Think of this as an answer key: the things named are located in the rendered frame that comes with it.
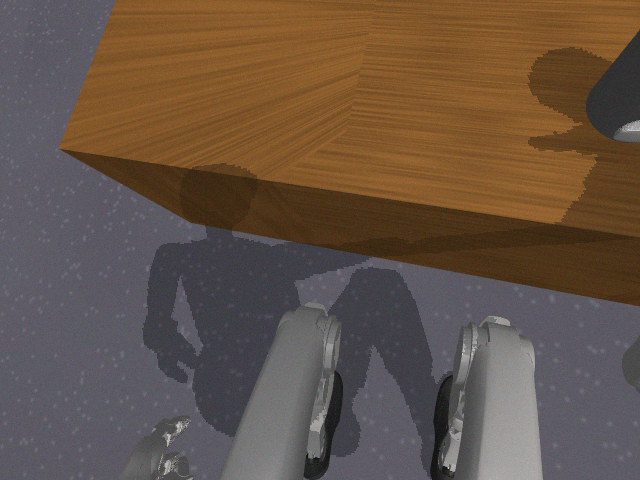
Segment left robot foot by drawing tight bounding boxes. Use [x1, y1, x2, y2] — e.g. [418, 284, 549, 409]
[304, 371, 343, 480]

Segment left robot hand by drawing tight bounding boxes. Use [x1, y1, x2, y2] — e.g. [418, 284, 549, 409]
[118, 415, 194, 480]

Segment right robot hand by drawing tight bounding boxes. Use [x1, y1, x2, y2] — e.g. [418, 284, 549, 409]
[613, 120, 640, 143]

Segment can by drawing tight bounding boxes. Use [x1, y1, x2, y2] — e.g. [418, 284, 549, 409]
[586, 30, 640, 143]

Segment right robot arm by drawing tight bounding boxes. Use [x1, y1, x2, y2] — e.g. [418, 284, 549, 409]
[622, 336, 640, 394]

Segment right robot foot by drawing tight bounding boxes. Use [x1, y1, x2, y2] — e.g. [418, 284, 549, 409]
[430, 375, 455, 480]

